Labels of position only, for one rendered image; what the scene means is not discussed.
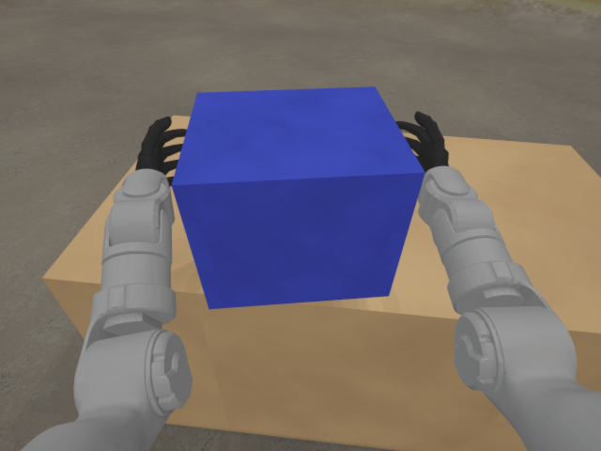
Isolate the right robot hand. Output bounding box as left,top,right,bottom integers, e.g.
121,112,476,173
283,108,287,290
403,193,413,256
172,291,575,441
395,112,449,173

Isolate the left robot upper arm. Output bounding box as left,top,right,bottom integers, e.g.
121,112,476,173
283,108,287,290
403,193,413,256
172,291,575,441
21,329,193,451

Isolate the robot left forearm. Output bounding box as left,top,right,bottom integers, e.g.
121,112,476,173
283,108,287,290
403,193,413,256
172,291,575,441
74,169,176,413

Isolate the right robot upper arm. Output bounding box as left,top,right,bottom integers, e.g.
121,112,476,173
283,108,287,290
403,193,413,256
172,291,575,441
454,306,601,451

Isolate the left robot hand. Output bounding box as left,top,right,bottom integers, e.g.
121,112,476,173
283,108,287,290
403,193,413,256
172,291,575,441
135,117,187,187

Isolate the robot right forearm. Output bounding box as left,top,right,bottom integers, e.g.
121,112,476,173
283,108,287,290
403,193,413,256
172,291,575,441
418,166,578,374

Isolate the pedestal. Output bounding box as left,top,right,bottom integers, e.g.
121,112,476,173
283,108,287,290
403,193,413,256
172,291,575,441
42,116,601,451

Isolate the carton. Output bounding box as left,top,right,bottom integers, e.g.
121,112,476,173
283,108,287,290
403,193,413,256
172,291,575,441
172,86,425,309

